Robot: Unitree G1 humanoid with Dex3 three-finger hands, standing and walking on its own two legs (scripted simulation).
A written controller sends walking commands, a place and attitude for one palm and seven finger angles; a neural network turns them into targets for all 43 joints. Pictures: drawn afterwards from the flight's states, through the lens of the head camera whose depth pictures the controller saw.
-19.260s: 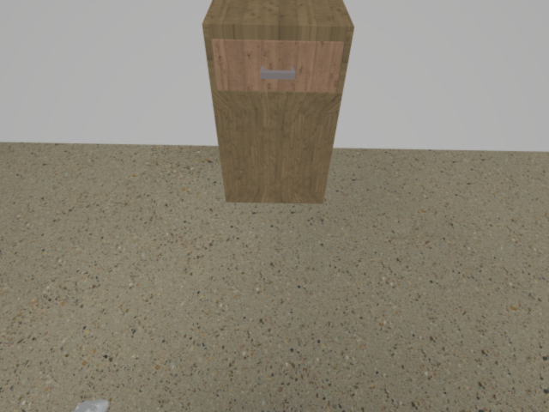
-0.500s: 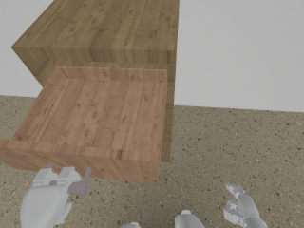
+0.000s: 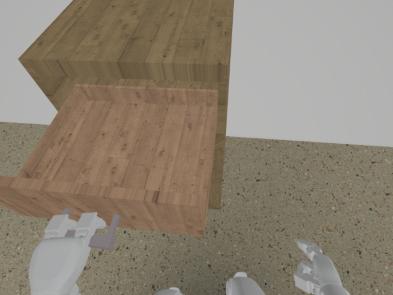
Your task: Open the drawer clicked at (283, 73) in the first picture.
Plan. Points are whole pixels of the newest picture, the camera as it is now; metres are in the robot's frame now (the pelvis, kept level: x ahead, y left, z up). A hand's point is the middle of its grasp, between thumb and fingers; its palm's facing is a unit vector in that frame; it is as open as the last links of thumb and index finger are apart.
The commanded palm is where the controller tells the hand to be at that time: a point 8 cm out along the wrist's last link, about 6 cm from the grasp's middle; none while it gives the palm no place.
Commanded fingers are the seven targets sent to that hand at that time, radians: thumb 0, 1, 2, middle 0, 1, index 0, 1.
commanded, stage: lift the hand off the handle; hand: left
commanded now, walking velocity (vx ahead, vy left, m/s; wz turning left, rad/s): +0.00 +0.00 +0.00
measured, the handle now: (86, 227) +0.24 +0.24 +0.01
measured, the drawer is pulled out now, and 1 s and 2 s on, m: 0.30 0.30 0.30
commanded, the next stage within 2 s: draw the hand back to the body in 1.36 s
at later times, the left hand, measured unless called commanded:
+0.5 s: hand (58, 249) +0.19 +0.25 +0.05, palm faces -0.01 -0.06 -1.00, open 13.7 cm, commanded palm +0.17 +0.25 +0.11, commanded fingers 0.00 -0.50 0.30 -0.30 -1.20 -0.30 -1.20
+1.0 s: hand (37, 233) +0.20 +0.25 +0.12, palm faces +0.06 -0.09 -0.99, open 13.8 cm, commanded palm +0.17 +0.25 +0.18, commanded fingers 0.00 -0.50 0.30 -0.30 -1.20 -0.30 -1.20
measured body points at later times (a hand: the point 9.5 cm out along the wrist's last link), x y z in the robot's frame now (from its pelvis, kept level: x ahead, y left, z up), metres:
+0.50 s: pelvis +0.00 -0.01 +0.03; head +0.05 -0.04 +0.48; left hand +0.18 +0.25 +0.11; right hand +0.20 -0.24 -0.07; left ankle -0.04 +0.12 -0.67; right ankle +0.06 -0.07 -0.67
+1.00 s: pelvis +0.02 +0.02 +0.05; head +0.04 -0.03 +0.50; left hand +0.19 +0.25 +0.17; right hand +0.23 -0.19 -0.05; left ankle -0.04 +0.12 -0.67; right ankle +0.06 -0.07 -0.67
